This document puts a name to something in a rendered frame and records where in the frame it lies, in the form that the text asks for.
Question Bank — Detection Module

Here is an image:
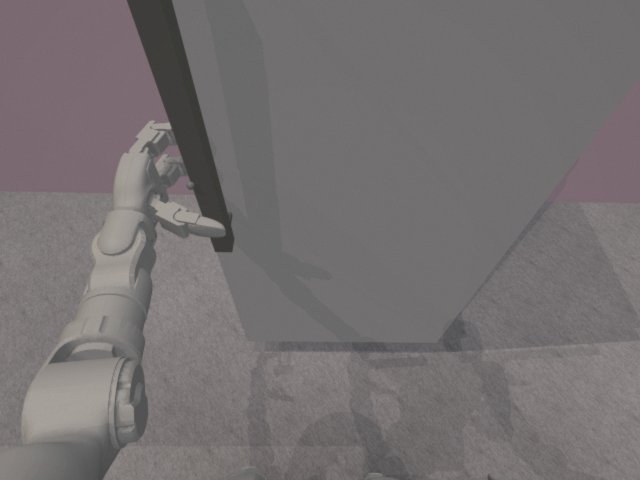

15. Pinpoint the left robot forearm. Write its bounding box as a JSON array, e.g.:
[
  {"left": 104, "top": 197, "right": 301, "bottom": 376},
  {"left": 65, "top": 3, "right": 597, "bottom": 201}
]
[{"left": 20, "top": 209, "right": 157, "bottom": 445}]

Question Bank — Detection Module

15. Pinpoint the fridge door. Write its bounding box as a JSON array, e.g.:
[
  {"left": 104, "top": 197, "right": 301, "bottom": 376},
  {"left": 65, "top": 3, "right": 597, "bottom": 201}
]
[{"left": 172, "top": 0, "right": 640, "bottom": 343}]

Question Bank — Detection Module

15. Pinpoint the left robot shin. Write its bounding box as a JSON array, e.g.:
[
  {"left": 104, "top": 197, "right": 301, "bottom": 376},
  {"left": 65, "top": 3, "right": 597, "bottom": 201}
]
[{"left": 239, "top": 467, "right": 261, "bottom": 475}]

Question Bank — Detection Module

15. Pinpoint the left robot hand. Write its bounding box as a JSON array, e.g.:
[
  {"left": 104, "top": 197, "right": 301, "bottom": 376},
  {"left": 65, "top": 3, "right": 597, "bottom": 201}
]
[{"left": 112, "top": 120, "right": 226, "bottom": 239}]

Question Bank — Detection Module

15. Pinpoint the left robot upper arm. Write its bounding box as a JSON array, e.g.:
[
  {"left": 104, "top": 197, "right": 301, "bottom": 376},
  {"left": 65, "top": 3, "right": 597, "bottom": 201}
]
[{"left": 0, "top": 357, "right": 148, "bottom": 480}]

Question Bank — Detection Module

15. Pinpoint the handle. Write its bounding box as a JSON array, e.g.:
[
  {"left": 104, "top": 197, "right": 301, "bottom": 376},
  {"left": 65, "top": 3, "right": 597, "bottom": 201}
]
[{"left": 127, "top": 0, "right": 234, "bottom": 252}]

